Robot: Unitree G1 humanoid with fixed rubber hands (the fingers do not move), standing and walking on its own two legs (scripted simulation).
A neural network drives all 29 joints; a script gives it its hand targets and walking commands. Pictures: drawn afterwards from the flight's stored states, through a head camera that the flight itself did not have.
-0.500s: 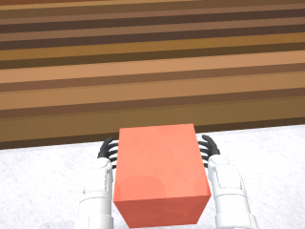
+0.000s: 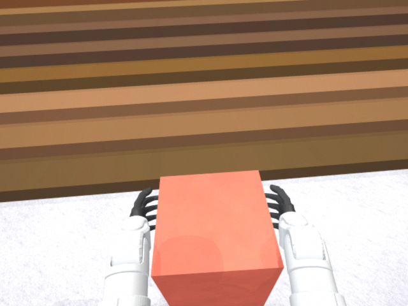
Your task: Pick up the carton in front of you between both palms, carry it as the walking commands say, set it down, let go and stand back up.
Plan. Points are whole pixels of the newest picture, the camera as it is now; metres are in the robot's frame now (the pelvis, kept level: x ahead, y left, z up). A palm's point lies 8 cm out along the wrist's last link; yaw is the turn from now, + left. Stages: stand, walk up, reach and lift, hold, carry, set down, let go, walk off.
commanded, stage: hold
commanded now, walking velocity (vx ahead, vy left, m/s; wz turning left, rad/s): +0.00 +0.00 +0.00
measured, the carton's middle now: (214, 243) +0.27 +0.00 -0.03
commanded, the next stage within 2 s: carry in 0.06 s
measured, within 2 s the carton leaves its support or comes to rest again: neither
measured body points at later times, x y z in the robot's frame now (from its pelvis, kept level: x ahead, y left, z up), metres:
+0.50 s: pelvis +0.11 +0.01 -0.01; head +0.10 +0.01 +0.44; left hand +0.40 +0.16 +0.07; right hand +0.39 -0.15 +0.07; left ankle +0.01 +0.13 -0.75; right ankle +0.14 -0.09 -0.74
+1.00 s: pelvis +0.39 +0.06 -0.01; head +0.43 +0.07 +0.44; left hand +0.69 +0.21 +0.07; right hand +0.68 -0.09 +0.07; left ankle +0.43 +0.14 -0.75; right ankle +0.29 -0.06 -0.66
